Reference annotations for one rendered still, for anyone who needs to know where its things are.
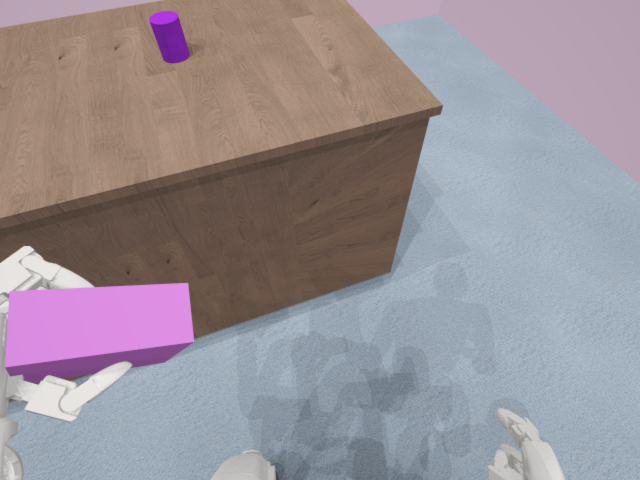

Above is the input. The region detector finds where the left robot forearm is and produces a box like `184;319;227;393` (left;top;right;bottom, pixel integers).
0;418;24;480

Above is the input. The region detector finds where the table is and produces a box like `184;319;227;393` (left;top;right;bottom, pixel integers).
0;0;443;402

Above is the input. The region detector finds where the robot left hand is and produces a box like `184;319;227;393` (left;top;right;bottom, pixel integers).
0;246;133;422

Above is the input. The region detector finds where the robot right hand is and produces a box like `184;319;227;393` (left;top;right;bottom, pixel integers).
488;408;565;480

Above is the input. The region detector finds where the robot left thigh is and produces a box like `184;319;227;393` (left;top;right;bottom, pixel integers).
210;454;276;480

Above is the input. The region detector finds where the sponge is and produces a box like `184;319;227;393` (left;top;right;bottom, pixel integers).
5;283;194;383

